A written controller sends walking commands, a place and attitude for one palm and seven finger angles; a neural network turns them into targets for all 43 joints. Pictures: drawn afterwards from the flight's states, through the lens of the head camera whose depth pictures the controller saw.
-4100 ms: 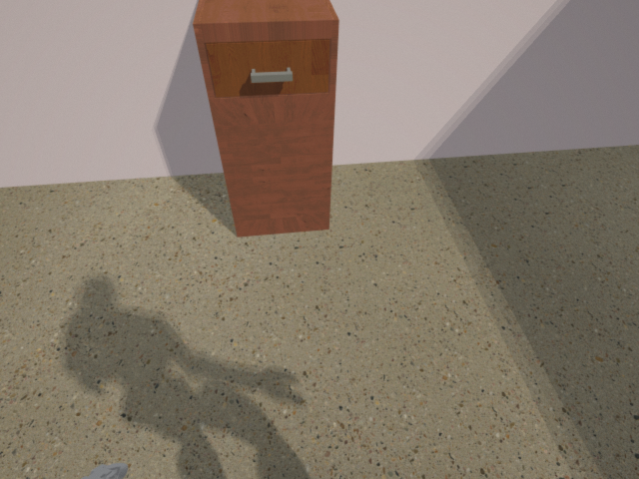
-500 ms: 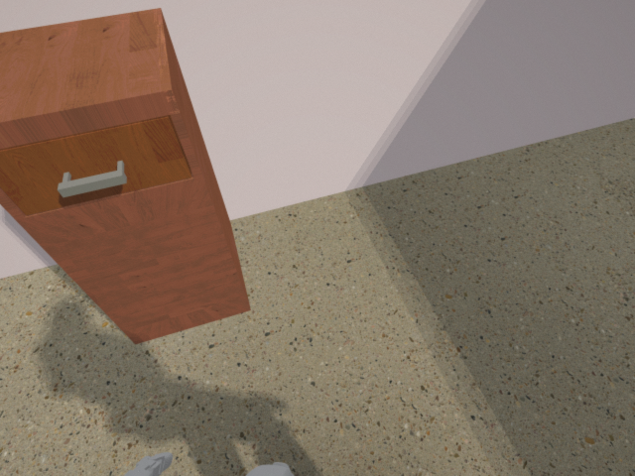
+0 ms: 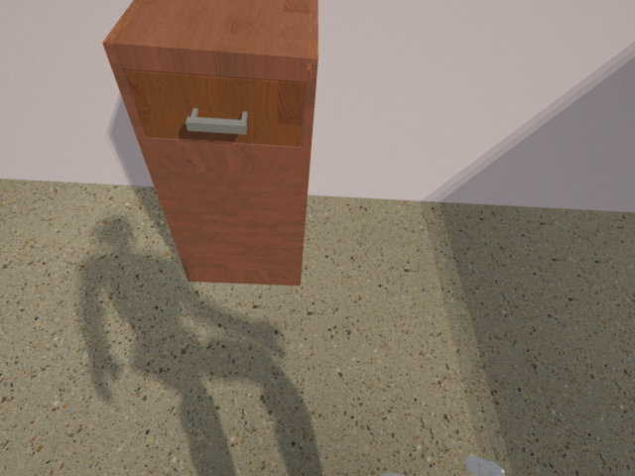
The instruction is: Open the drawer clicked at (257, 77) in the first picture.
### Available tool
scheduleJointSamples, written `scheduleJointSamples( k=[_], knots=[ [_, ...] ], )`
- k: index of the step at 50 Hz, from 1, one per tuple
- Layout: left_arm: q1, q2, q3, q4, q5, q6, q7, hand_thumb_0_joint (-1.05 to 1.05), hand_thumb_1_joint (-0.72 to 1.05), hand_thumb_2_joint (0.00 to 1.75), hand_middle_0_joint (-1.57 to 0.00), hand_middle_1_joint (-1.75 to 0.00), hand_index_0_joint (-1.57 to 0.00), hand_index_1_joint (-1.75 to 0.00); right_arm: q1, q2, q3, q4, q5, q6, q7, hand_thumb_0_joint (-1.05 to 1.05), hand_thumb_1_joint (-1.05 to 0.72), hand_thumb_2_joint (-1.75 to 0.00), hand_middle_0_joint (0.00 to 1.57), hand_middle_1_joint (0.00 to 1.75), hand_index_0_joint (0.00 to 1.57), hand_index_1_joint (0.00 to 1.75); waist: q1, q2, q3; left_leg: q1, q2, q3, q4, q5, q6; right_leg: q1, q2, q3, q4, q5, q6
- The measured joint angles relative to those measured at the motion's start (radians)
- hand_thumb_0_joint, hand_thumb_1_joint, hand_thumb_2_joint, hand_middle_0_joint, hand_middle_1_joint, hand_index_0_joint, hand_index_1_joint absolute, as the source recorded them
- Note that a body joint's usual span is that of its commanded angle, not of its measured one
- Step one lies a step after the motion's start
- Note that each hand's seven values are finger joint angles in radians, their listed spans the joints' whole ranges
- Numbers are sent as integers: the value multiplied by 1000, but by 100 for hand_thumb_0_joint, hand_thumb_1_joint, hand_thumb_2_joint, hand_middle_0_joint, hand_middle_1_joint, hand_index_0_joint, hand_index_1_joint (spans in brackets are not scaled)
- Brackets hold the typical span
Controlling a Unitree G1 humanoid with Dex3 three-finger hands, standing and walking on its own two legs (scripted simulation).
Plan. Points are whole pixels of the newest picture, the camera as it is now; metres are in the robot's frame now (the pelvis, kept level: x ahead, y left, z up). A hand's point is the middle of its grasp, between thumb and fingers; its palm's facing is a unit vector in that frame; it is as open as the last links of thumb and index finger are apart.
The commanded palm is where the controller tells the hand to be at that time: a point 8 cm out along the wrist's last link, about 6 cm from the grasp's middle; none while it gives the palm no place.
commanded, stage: take the last steps up to it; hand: left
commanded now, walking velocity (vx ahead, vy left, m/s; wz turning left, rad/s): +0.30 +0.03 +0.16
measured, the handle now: (218, 119) +0.76 +0.29 -0.04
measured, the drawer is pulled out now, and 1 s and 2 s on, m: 0.00 0.00 0.00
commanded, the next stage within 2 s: come to a stop and stand still in 0.90 s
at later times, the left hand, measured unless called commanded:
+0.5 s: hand out of the picture +0.01 +0.15 -0.16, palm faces +0.16 -0.97 -0.18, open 7.3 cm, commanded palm none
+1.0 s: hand (165, 383) +0.25 +0.26 -0.16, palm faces +0.12 -0.97 -0.20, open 7.3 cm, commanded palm none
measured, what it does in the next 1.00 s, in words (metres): walks ahead: right foot, then left foot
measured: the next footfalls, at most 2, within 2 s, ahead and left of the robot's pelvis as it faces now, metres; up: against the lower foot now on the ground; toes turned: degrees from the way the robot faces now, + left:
right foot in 0.28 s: +0.05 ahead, -0.12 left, +0.00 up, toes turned -3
left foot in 0.70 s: +0.24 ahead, +0.17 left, +0.00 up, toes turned +15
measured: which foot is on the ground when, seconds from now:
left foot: down 0.00-0.28, up 0.30-0.68, down 0.70-1.00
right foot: up 0.00-0.26, down 0.28-0.70, up 0.72-1.00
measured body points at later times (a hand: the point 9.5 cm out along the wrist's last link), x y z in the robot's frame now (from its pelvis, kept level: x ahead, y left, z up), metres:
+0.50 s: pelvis +0.06 -0.01 +0.01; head +0.06 -0.02 +0.46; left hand +0.00 +0.20 -0.14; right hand +0.08 -0.25 -0.15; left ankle +0.09 +0.14 -0.67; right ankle +0.01 -0.12 -0.73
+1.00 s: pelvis +0.21 +0.07 +0.01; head +0.21 +0.07 +0.46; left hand +0.24 +0.31 -0.14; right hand +0.25 -0.16 -0.15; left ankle +0.20 +0.16 -0.73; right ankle +0.26 -0.05 -0.70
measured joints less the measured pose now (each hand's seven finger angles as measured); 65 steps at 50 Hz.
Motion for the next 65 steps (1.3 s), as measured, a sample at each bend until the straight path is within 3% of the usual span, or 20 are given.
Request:
scheduleJointSamples(
  k=[5,12,14,17,20,23,27,31,34,37,39,41,45,51,55,57,60,65],
  knots=[
    [-17,-13,-5,-2,0,-14,-9,1,91,90,-20,-30,-20,-30,33,16,6,28,-1,-7,-6,0,-90,-90,20,30,20,30,-10,24,-18,36,-8,-19,-81,49,6,1,23,22,-41,45,5],
    [-31,-66,-26,-1,9,-48,-28,0,91,90,-20,-30,-20,-30,133,8,-11,82,-7,-17,-8,0,-91,-90,20,30,20,30,-48,60,-63,51,-19,-35,-79,34,-5,131,60,-3,-340,74,-21],
    [-27,-79,-31,-4,13,-73,-30,0,91,90,-20,-30,-20,-30,170,1,-15,100,-2,-17,-9,0,-91,-90,20,30,20,30,-50,64,-73,26,-24,-39,-6,-17,-10,190,68,-11,-466,147,-46],
    [-8,-116,-37,-1,13,-101,-22,0,91,90,-20,-30,-20,-30,216,-14,-25,140,-6,6,-1,0,-91,-90,20,29,20,30,-40,91,-83,-70,-14,-52,247,-148,-10,217,75,-41,-461,165,-90],
    [49,-131,-35,22,11,-114,-9,0,92,90,-20,-30,-20,-30,231,-18,-35,162,-12,15,14,0,-91,-90,20,29,20,29,-35,84,-96,-176,10,-37,430,-64,-19,275,71,-44,-540,177,-88],
    [97,-142,-40,61,9,-118,-7,0,92,90,-20,-30,-20,-30,230,-16,-42,157,-12,7,19,0,-91,-90,20,29,20,29,-47,80,-90,-250,51,-27,462,36,-37,334,68,-57,-620,199,-80],
    [145,-156,-45,108,10,-125,-7,0,91,90,-20,-30,-20,-30,208,-6,-42,150,-8,0,25,0,-91,-90,20,29,19,29,-42,70,-69,-291,89,-9,365,88,-48,390,60,-71,-678,197,-66],
    [180,-161,-44,141,14,-124,-8,0,91,90,-20,-30,-20,-30,162,10,-34,140,-4,-9,32,0,-91,-90,20,29,19,29,-17,57,-44,-263,93,21,201,79,-36,422,44,-78,-671,157,-36],
    [205,-159,-36,160,12,-114,-8,0,91,90,-20,-30,-20,-30,128,16,-28,120,-5,-36,28,0,-91,-90,20,29,19,29,-6,43,-31,-181,73,49,60,86,-20,419,21,-73,-585,80,-9],
    [191,-148,-31,172,3,-86,-11,0,91,90,-20,-30,-20,-30,92,31,-23,102,-10,-74,9,0,-91,-90,20,29,19,29,-12,20,-11,-166,59,74,101,90,4,275,4,-10,-213,-32,-49],
    [162,-135,-25,169,3,-75,-13,0,91,90,-20,-30,-20,-30,83,45,-22,99,-6,-79,-4,0,-92,-90,20,29,20,29,-16,10,-15,-131,53,98,88,54,10,152,18,19,24,-9,-75],
    [120,-122,-18,155,7,-74,-18,1,91,90,-20,-30,-20,-30,87,48,-27,96,-3,-87,-21,-1,-94,-90,20,29,20,30,-26,6,-24,-83,40,113,27,64,8,57,20,12,119,51,-82],
    [30,-102,-10,95,10,-77,-18,1,91,90,-20,-30,-20,-30,121,40,-19,115,-5,-90,-29,-1,-95,-90,20,29,20,30,-35,13,-52,1,16,121,-91,91,17,-38,18,-12,26,118,-70],
    [-75,-91,-8,26,11,-76,-16,0,93,90,-20,-30,-20,-30,180,44,-15,152,-11,-64,-19,-1,-93,-90,20,29,20,30,-55,38,-69,79,3,120,-137,64,3,-22,18,-16,-232,165,-57],
    [-104,-89,-20,9,9,-91,-11,0,92,90,-20,-30,-20,-30,214,57,-8,180,-8,-51,-21,0,-92,-90,20,29,20,30,-66,44,-64,96,6,120,-69,-8,-25,83,30,-12,-447,299,-60],
    [-115,-107,-33,25,4,-99,-1,0,92,90,-20,-30,-20,-30,214,52,-4,199,1,-40,-21,0,-91,-90,20,29,20,29,-73,77,-59,98,30,106,-37,-41,-40,100,53,-24,-447,265,-90],
    [-124,-130,-50,34,-3,-97,5,0,92,90,-20,-30,-20,-30,211,54,-2,206,8,-19,-24,0,-91,-90,20,29,20,29,-88,98,-58,78,42,59,-2,-101,-54,117,70,-51,-463,242,-107],
    [-162,-148,-32,18,-1,-77,23,-1,92,90,-20,-30,-20,-30,175,55,-16,183,13,14,-33,0,-91,-90,20,29,20,29,-66,77,-18,-21,27,5,171,-195,-65,123,63,-68,-488,257,-109]
  ],
)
